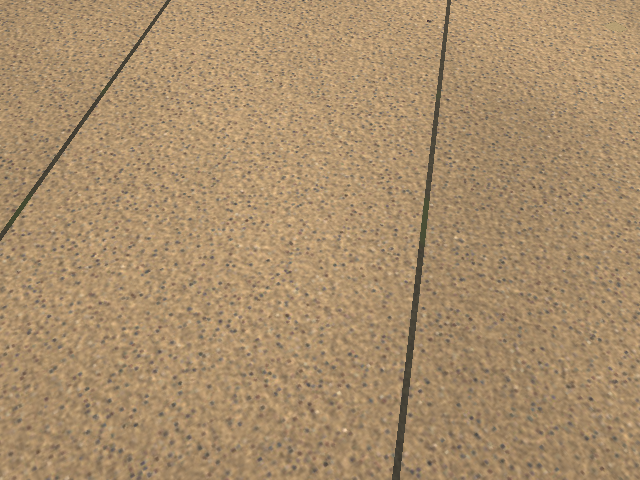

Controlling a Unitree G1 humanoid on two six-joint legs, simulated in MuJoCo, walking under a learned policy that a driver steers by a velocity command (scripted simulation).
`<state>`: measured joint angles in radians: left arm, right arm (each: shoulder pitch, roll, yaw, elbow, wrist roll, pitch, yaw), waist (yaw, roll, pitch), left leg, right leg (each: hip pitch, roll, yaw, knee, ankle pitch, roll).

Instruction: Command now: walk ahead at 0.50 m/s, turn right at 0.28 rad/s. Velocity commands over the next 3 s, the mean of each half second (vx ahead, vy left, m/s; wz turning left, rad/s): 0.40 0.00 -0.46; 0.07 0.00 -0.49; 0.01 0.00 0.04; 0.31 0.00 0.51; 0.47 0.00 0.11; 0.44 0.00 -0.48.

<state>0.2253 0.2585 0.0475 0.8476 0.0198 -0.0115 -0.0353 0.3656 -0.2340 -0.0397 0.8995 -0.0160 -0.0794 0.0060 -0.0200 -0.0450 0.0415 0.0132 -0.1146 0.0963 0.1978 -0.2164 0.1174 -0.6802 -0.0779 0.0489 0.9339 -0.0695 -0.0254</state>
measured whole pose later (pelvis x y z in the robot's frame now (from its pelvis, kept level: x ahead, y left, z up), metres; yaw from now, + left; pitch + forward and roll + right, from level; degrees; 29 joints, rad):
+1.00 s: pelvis +0.35 -0.03 +0.00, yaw -32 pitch +0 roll -2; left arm 0.17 0.32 0.06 0.78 0.01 0.08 -0.01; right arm 0.21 -0.26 -0.01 0.75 -0.02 0.00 -0.03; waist -0.02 -0.03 0.07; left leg -0.29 0.01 0.03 0.43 -0.13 0.04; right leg -0.39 0.09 0.10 0.98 -0.47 0.03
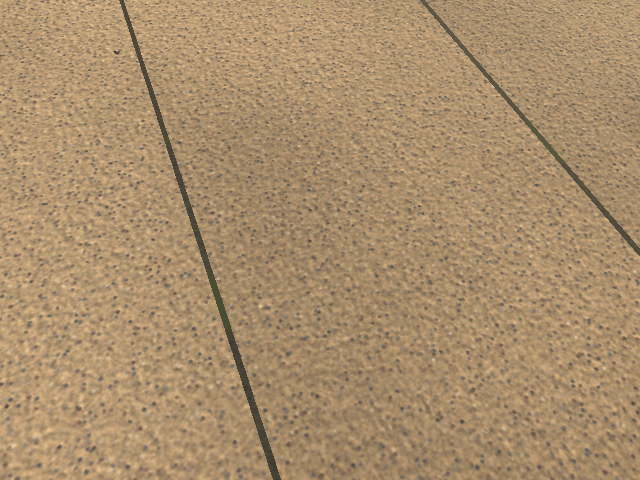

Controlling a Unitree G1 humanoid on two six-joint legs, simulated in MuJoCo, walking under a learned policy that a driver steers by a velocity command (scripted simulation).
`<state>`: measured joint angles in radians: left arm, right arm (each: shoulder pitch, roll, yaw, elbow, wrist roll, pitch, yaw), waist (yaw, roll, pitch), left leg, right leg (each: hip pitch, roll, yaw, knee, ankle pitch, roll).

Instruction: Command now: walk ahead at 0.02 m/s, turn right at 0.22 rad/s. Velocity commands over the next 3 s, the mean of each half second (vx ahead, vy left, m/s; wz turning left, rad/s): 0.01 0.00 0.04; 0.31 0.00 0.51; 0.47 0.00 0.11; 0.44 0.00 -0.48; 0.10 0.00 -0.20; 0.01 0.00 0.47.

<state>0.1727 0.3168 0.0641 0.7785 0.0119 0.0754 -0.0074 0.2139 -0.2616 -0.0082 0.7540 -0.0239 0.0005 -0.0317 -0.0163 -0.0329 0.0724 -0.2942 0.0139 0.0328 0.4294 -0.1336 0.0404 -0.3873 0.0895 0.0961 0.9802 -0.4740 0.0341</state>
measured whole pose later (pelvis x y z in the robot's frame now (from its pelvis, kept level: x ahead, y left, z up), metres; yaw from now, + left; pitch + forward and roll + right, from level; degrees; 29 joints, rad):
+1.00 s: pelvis +0.09 -0.01 +0.00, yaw +22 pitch +2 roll +1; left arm 0.19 0.28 0.02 0.76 0.03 -0.06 0.02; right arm 0.32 -0.30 -0.09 0.82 -0.03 -0.01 0.02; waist -0.02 0.02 -0.03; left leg -0.35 -0.11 -0.15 0.86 -0.43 0.07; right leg -0.26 0.02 0.01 0.47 -0.23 -0.03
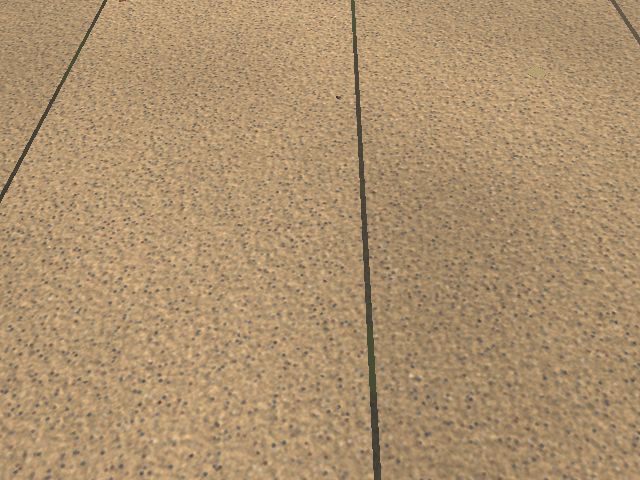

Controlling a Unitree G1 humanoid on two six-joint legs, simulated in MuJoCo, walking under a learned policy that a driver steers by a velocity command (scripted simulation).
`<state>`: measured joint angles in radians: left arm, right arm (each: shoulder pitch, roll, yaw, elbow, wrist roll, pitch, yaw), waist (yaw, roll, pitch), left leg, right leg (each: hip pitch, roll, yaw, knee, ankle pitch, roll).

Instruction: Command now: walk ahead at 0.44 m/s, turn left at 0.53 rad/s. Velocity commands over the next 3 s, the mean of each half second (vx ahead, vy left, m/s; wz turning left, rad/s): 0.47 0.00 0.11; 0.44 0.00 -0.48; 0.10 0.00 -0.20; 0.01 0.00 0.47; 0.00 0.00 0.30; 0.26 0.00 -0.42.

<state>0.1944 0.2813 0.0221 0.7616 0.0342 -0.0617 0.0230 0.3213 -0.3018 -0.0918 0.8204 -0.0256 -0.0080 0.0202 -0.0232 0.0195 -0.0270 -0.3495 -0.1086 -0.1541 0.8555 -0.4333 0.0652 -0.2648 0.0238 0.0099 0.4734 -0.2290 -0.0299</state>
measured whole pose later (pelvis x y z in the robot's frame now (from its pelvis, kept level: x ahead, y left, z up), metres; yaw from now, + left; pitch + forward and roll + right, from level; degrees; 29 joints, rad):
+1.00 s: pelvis +0.50 +0.01 -0.02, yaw -16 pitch +0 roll +0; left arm 0.13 0.27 0.06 0.80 0.01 -0.02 -0.01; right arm 0.27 -0.23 -0.03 0.87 -0.01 -0.05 -0.02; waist -0.02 0.00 0.10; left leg -0.35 0.04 0.05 1.30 -0.43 -0.02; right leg -0.39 0.11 -0.08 0.56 -0.17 -0.13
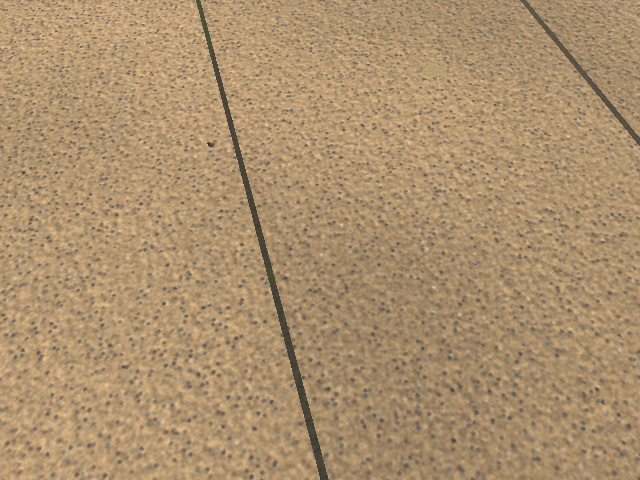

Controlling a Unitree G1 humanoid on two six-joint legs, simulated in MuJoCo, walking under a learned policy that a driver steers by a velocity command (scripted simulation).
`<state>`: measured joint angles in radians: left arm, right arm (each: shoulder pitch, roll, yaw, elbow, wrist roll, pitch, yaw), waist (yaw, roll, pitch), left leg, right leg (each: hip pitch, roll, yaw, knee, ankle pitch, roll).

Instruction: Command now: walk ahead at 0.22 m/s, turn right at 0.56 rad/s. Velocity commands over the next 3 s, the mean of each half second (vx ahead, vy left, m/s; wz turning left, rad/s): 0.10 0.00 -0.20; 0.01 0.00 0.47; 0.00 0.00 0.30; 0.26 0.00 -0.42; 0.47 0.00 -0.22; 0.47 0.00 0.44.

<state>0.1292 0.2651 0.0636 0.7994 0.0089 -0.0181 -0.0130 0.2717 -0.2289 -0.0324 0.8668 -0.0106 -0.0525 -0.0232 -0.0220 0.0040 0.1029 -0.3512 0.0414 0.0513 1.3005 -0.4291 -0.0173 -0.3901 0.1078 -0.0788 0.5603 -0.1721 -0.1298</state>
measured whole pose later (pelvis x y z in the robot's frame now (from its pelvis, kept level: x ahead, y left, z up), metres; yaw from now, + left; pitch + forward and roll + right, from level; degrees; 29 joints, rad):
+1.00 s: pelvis +0.10 +0.00 +0.02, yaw +14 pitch +0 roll +1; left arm 0.21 0.26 0.02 0.77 0.03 0.02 0.05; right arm 0.19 -0.33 -0.10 0.81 -0.02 0.07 0.01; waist -0.02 0.06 0.05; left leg -0.47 -0.11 -0.10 1.03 -0.42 -0.01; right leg -0.20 0.02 -0.01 0.42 -0.23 -0.05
